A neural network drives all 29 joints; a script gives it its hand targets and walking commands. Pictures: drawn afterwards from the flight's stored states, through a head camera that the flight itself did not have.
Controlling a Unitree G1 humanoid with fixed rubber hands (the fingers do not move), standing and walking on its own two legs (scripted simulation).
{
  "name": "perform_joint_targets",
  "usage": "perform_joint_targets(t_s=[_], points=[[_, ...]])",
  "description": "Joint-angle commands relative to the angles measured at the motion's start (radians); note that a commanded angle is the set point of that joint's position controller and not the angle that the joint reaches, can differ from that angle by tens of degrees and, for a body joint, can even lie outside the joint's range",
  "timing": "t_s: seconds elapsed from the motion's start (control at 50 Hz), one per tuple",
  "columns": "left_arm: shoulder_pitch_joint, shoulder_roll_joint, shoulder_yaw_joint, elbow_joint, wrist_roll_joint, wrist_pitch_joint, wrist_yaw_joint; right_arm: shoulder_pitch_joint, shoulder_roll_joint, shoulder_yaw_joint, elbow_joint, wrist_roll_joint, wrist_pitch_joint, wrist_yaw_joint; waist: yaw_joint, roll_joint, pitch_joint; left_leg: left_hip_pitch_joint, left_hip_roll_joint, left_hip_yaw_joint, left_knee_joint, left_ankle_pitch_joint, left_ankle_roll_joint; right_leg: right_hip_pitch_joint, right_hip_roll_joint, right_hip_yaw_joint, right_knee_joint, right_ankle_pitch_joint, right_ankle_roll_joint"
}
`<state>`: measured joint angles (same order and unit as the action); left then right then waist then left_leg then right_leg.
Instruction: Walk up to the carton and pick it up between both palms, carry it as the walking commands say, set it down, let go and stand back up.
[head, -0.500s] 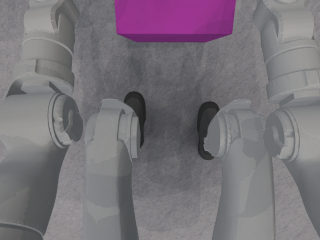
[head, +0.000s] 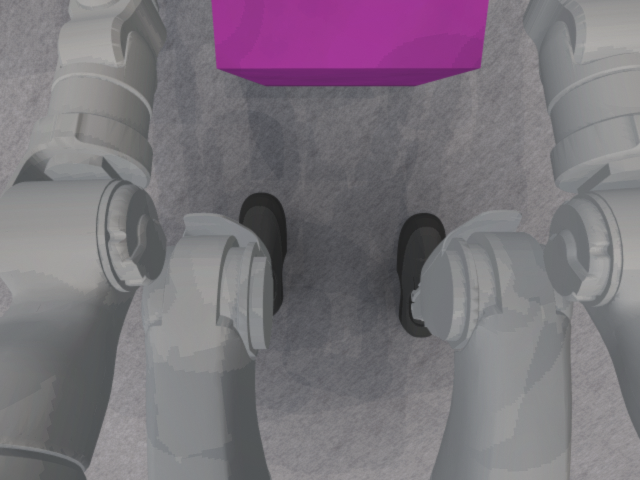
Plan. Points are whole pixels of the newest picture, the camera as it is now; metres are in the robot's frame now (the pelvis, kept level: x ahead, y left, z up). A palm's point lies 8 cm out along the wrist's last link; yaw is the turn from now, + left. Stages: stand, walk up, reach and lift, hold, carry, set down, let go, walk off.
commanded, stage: reach and lift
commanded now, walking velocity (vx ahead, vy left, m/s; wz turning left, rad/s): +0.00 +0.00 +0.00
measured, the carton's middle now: out of the picture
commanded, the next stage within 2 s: none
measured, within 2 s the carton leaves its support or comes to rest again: leaves its support in 1.44 s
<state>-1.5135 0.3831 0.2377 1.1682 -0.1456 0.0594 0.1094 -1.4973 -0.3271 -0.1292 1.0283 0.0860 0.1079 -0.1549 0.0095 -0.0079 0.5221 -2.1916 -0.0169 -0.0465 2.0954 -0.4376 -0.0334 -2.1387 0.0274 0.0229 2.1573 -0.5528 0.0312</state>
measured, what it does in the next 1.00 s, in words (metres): stands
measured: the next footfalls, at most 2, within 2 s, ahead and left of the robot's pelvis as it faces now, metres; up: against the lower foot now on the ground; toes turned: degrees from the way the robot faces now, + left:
none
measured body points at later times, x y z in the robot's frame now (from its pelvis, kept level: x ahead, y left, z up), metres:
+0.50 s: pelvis +0.00 +0.00 +0.00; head +0.38 +0.01 +0.23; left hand +0.56 +0.20 -0.19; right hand +0.57 -0.15 -0.18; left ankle +0.16 +0.13 -0.35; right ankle +0.13 -0.13 -0.35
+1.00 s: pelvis +0.00 +0.00 +0.00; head +0.38 +0.01 +0.23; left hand +0.57 +0.17 -0.19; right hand +0.58 -0.14 -0.18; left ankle +0.16 +0.13 -0.35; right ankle +0.13 -0.12 -0.35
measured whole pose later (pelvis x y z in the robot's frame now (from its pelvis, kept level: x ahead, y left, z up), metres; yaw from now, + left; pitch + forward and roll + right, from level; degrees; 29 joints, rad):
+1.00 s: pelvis +0.00 +0.00 +0.00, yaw +0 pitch +31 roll -1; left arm -1.56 0.33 0.17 1.17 -0.14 0.08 0.08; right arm -1.53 -0.28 -0.19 1.05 0.10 0.15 -0.08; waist 0.01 -0.02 0.51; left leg -2.21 -0.02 -0.05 2.11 -0.44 -0.03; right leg -2.16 0.03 0.02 2.17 -0.55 0.03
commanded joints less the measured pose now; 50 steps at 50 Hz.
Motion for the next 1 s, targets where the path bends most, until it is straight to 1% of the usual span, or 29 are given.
perform_joint_targets(t_s=[0.0, 0.04, 0.08, 0.12, 0.14, 0.16, 0.24, 0.28, 0.3, 0.32, 0.34, 0.4, 0.42, 0.44, 0.48, 0.52, 0.54, 0.58, 0.6, 0.66, 0.68, 0.74, 0.76, 0.8, 0.82, 0.84, 0.88, 0.9, 0.98], points=[[-0.359, 0.211, -0.075, -0.137, -0.01, -0.067, -0.01, -0.308, -0.083, 0.052, -0.036, 0.131, -0.047, 0.021, 0.064, 0.022, -1.4, 0.659, 0.027, 0.103, -0.041, 0.194, 0.005, 0.465, 0.008, -0.061, -0.138, 0.203, 0.037], [-0.355, 0.212, -0.079, -0.113, -0.014, -0.064, -0.011, -0.302, -0.086, 0.047, -0.018, 0.124, -0.047, 0.018, 0.051, 0.011, -1.389, 0.651, 0.026, 0.103, -0.036, 0.196, 0.003, 0.469, 0.009, -0.062, -0.142, 0.207, 0.038], [-0.355, 0.199, -0.085, -0.127, -0.021, -0.066, -0.012, -0.308, -0.066, 0.054, -0.03, 0.13, -0.046, 0.02, 0.062, 0.018, -1.382, 0.635, 0.028, 0.107, -0.04, 0.195, 0.003, 0.47, 0.009, -0.056, -0.148, 0.213, 0.039], [-0.356, 0.192, -0.095, -0.122, -0.017, -0.062, -0.011, -0.283, -0.069, 0.043, -0.003, 0.129, -0.043, 0.022, 0.044, 0.026, -1.374, 0.654, 0.029, 0.1, -0.045, 0.175, 0.003, 0.451, 0.01, -0.064, -0.142, 0.194, 0.034], [-0.345, 0.193, -0.087, -0.124, -0.012, -0.064, -0.012, -0.302, -0.059, 0.05, -0.025, 0.137, -0.043, 0.024, 0.067, 0.03, -1.372, 0.645, 0.026, 0.107, -0.045, 0.175, 0.004, 0.454, 0.011, -0.058, -0.149, 0.19, 0.035], [-0.344, 0.174, -0.099, -0.119, -0.017, -0.061, -0.013, -0.301, -0.066, 0.05, -0.031, 0.132, -0.046, 0.024, 0.047, 0.021, -1.371, 0.647, 0.027, 0.102, -0.045, 0.179, 0.003, 0.449, 0.013, -0.061, -0.151, 0.195, 0.034], [-0.353, 0.161, -0.11, -0.131, -0.027, -0.062, -0.012, -0.311, -0.04, 0.063, -0.031, 0.142, -0.044, 0.025, 0.062, 0.023, -1.383, 0.649, 0.022, 0.104, -0.048, 0.184, 0.003, 0.466, 0.016, -0.058, -0.148, 0.203, 0.034], [-0.363, 0.137, -0.123, -0.147, -0.04, -0.061, -0.014, -0.308, -0.022, 0.068, -0.033, 0.142, -0.046, 0.026, 0.045, 0.008, -1.392, 0.656, 0.022, 0.1, -0.049, 0.181, 0.004, 0.48, 0.016, -0.06, -0.148, 0.206, 0.031], [-0.364, 0.125, -0.128, -0.156, -0.039, -0.064, -0.014, -0.308, -0.017, 0.072, -0.041, 0.148, -0.049, 0.027, 0.055, 0.027, -1.399, 0.655, 0.021, 0.104, -0.05, 0.189, 0.001, 0.476, 0.019, -0.057, -0.147, 0.215, 0.029], [-0.37, 0.119, -0.133, -0.144, -0.044, -0.064, -0.016, -0.313, 0.0, 0.073, -0.032, 0.145, -0.046, 0.028, 0.047, 0.01, -1.395, 0.665, 0.018, 0.1, -0.053, 0.185, 0.005, 0.473, 0.021, -0.062, -0.146, 0.208, 0.033], [-0.368, 0.102, -0.144, -0.143, -0.04, -0.061, -0.016, -0.314, 0.005, 0.077, -0.029, 0.148, -0.047, 0.03, 0.045, 0.03, -1.392, 0.672, 0.018, 0.097, -0.056, 0.188, 0.002, 0.475, 0.022, -0.061, -0.146, 0.213, 0.029], [-0.382, 0.073, -0.15, -0.148, -0.05, -0.065, -0.017, -0.336, 0.049, 0.098, -0.051, 0.158, -0.05, 0.032, 0.056, 0.012, -1.415, 0.664, 0.014, 0.102, -0.051, 0.193, 0.004, 0.498, 0.026, -0.054, -0.152, 0.222, 0.031], [-0.391, 0.054, -0.159, -0.158, -0.059, -0.065, -0.019, -0.336, 0.06, 0.098, -0.054, 0.151, -0.052, 0.032, 0.048, 0.006, -1.408, 0.652, 0.011, 0.103, -0.054, 0.191, 0.002, 0.493, 0.03, -0.058, -0.157, 0.225, 0.029], [-0.394, 0.037, -0.17, -0.137, -0.057, -0.062, -0.024, -0.338, 0.073, 0.096, -0.023, 0.151, -0.048, 0.034, 0.042, 0.014, -1.396, 0.651, 0.013, 0.096, -0.057, 0.179, 0.004, 0.497, 0.028, -0.056, -0.153, 0.219, 0.028], [-0.395, 0.006, -0.169, -0.137, -0.055, -0.063, -0.028, -0.347, 0.118, 0.111, -0.05, 0.158, -0.05, 0.043, 0.059, 0.009, -1.401, 0.662, 0.01, 0.1, -0.058, 0.185, 0.007, 0.495, 0.033, -0.054, -0.159, 0.215, 0.027], [-0.404, -0.023, -0.17, -0.139, -0.046, -0.063, -0.035, -0.363, 0.143, 0.104, -0.054, 0.144, -0.049, 0.05, 0.049, 0.005, -1.393, 0.661, 0.007, 0.094, -0.059, 0.185, 0.01, 0.478, 0.037, -0.059, -0.157, 0.216, 0.031], [-0.405, -0.03, -0.159, -0.129, -0.029, -0.061, -0.037, -0.358, 0.166, 0.101, -0.032, 0.145, -0.047, 0.054, 0.068, 0.028, -1.385, 0.657, 0.006, 0.102, -0.061, 0.172, 0.007, 0.486, 0.039, -0.052, -0.16, 0.208, 0.027], [-0.417, -0.046, -0.149, -0.144, -0.011, -0.062, -0.043, -0.349, 0.195, 0.089, -0.018, 0.119, -0.042, 0.06, 0.056, 0.003, -1.369, 0.642, 0.002, 0.101, -0.071, 0.149, 0.008, 0.484, 0.045, -0.06, -0.167, 0.191, 0.031], [-0.401, -0.062, -0.141, -0.134, 0.004, -0.06, -0.044, -0.331, 0.201, 0.067, 0.009, 0.102, -0.04, 0.063, 0.054, 0.016, -1.359, 0.643, -0.001, 0.1, -0.071, 0.15, 0.007, 0.468, 0.048, -0.063, -0.164, 0.19, 0.03], [-0.395, -0.163, -0.132, -0.113, 0.042, -0.053, -0.063, -0.355, 0.317, 0.084, -0.01, 0.085, -0.039, 0.089, 0.075, -0.002, -1.344, 0.648, -0.008, 0.096, -0.072, 0.157, 0.013, 0.457, 0.058, -0.062, -0.17, 0.189, 0.031], [-0.415, -0.24, -0.148, -0.118, 0.045, -0.052, -0.078, -0.372, 0.407, 0.113, -0.013, 0.092, -0.036, 0.108, 0.084, 0.006, -1.351, 0.649, -0.01, 0.102, -0.073, 0.165, 0.013, 0.463, 0.063, -0.06, -0.17, 0.203, 0.03], [-0.502, -0.504, -0.213, -0.144, 0.034, -0.027, -0.151, -0.434, 0.67, 0.147, -0.016, 0.069, -0.02, 0.179, 0.057, -0.015, -1.329, 0.609, -0.02, 0.098, -0.064, 0.146, 0.025, 0.439, 0.079, -0.062, -0.164, 0.197, 0.021], [-0.52, -0.562, -0.22, -0.149, 0.033, -0.017, -0.174, -0.452, 0.74, 0.155, -0.021, 0.065, -0.009, 0.205, 0.067, -0.012, -1.308, 0.597, -0.025, 0.099, -0.064, 0.142, 0.028, 0.424, 0.08, -0.06, -0.16, 0.187, 0.017], [-0.536, -0.688, -0.24, -0.15, 0.033, 0.003, -0.214, -0.467, 0.848, 0.156, -0.03, 0.046, 0.005, 0.245, 0.057, -0.02, -1.279, 0.57, -0.034, 0.102, -0.051, 0.129, 0.033, 0.401, 0.088, -0.063, -0.154, 0.172, 0.011], [-0.533, -0.754, -0.254, -0.14, 0.03, 0.013, -0.236, -0.466, 0.911, 0.155, -0.011, 0.045, 0.016, 0.267, 0.059, -0.004, -1.266, 0.566, -0.035, 0.108, -0.05, 0.126, 0.033, 0.391, 0.089, -0.066, -0.15, 0.161, 0.01], [-0.528, -0.788, -0.257, -0.147, 0.028, 0.017, -0.249, -0.47, 0.943, 0.162, -0.032, 0.043, 0.018, 0.281, 0.069, -0.012, -1.264, 0.543, -0.038, 0.113, -0.04, 0.119, 0.037, 0.393, 0.092, -0.061, -0.148, 0.156, 0.008], [-0.503, -0.839, -0.252, -0.145, 0.031, 0.033, -0.273, -0.446, 0.969, 0.147, -0.024, 0.024, 0.034, 0.302, 0.059, -0.024, -1.245, 0.538, -0.04, 0.109, -0.043, 0.111, 0.038, 0.368, 0.092, -0.073, -0.147, 0.138, 0.006], [-0.498, -0.845, -0.25, -0.165, 0.031, 0.036, -0.281, -0.455, 0.985, 0.149, -0.05, 0.025, 0.038, 0.31, 0.069, -0.017, -1.26, 0.531, -0.041, 0.117, -0.037, 0.12, 0.038, 0.383, 0.094, -0.066, -0.145, 0.144, 0.005], [-0.513, -0.882, -0.267, -0.216, 0.013, 0.05, -0.306, -0.461, 1.024, 0.155, -0.083, 0.033, 0.052, 0.333, 0.066, -0.028, -1.302, 0.528, -0.043, 0.115, -0.034, 0.136, 0.042, 0.385, 0.094, -0.074, -0.134, 0.159, 0.002]])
